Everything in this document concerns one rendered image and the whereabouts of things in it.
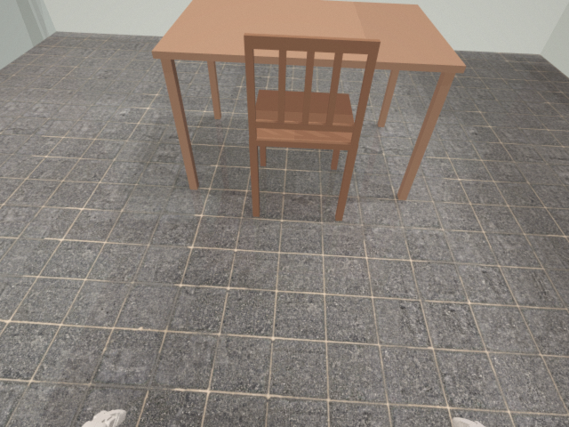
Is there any chair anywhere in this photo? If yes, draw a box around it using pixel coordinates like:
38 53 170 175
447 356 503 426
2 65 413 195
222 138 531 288
244 33 381 221

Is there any left robot hand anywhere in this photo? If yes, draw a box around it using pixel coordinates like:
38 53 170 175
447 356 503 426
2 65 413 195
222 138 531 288
82 409 126 427

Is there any table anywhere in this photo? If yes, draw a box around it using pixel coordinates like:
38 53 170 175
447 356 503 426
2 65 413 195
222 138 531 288
151 0 467 200

